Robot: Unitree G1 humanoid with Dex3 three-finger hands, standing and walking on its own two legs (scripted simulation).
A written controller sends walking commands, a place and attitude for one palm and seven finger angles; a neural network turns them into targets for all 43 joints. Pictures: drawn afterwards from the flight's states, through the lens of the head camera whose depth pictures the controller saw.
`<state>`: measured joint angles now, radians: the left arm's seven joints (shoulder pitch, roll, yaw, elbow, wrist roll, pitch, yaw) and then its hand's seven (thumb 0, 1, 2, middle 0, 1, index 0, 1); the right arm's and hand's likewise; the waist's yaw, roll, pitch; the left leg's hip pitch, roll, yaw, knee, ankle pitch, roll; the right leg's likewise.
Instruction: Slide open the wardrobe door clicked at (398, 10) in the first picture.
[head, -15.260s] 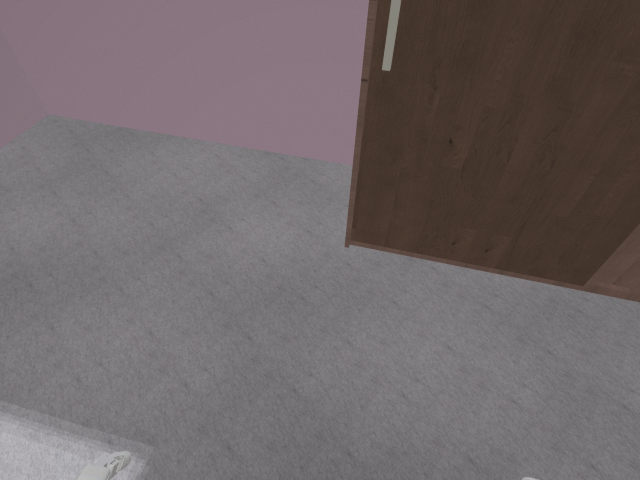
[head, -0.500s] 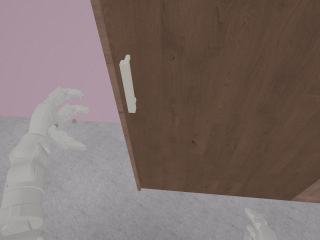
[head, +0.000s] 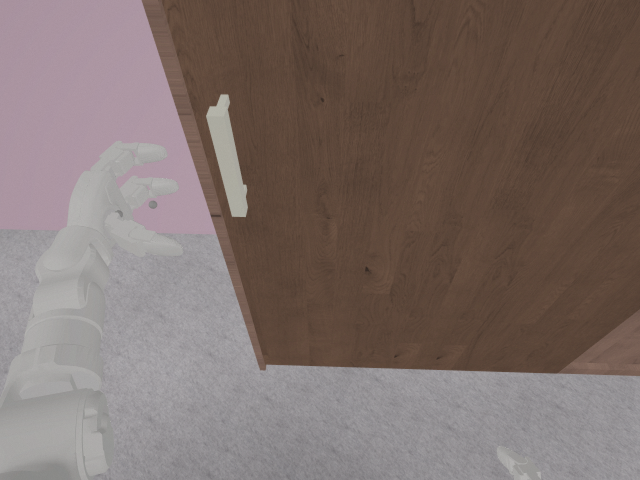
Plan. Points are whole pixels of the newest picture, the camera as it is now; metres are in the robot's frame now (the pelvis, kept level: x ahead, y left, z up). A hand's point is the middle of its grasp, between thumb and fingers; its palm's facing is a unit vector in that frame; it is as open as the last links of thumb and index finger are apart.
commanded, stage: move the hooked fingers beside the handle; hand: left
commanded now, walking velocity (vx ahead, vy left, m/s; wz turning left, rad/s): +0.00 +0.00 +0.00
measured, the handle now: (232, 159) +0.52 +0.13 +0.12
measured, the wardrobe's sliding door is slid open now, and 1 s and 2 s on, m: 0.00 0.00 0.00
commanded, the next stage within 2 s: feel for the door with the fingertips in 1.14 s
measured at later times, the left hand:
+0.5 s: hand (170, 179) +0.46 +0.21 +0.13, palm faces -0.02 -1.00 +0.00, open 14.0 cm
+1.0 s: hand (176, 188) +0.45 +0.19 +0.13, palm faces -0.02 -1.00 -0.02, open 14.0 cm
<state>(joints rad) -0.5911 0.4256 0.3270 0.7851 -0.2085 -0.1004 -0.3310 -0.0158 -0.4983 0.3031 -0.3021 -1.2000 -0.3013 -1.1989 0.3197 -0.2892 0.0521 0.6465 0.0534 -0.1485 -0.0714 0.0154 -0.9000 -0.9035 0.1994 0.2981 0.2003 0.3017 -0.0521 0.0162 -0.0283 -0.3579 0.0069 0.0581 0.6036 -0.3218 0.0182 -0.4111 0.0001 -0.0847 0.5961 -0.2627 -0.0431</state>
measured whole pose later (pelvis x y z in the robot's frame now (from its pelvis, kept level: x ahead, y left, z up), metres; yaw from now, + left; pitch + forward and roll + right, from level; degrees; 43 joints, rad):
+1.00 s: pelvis +0.00 +0.02 +0.00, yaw -1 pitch +7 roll +0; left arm -0.71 0.37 0.28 0.90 -0.16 -0.20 -0.24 -0.02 -0.50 0.30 -0.30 -1.20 -0.30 -1.20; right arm 0.33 -0.27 0.04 0.62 0.04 -0.09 -0.04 0.01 -0.90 -0.90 0.20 0.30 0.20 0.30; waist -0.06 0.02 -0.05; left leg -0.43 0.00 0.07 0.65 -0.35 0.04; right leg -0.48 -0.01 -0.07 0.63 -0.27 -0.02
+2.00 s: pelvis -0.01 +0.00 -0.01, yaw +0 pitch +8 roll +0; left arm -0.87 0.41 0.29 1.10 -0.14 -0.24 -0.22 -0.02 -0.50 0.30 -0.30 -1.20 -0.30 -1.20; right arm 0.35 -0.28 0.05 0.66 0.04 -0.10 -0.04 0.01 -0.90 -0.90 0.20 0.30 0.20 0.30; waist -0.10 0.01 -0.03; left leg -0.49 0.01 0.06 0.67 -0.33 0.02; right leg -0.53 0.00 -0.08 0.65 -0.26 -0.05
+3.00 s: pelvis +0.01 +0.00 +0.00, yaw -1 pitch +8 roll +0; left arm -0.75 0.27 0.23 0.92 -0.14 -0.20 -0.12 -0.02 -0.50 0.30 -0.30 -1.20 -0.30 -1.20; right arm 0.34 -0.26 0.03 0.65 0.03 -0.08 -0.01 0.01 -0.90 -0.90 0.20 0.30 0.20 0.30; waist -0.07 0.02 -0.06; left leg -0.43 0.01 0.06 0.65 -0.35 0.02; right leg -0.49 0.01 -0.07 0.63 -0.28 -0.04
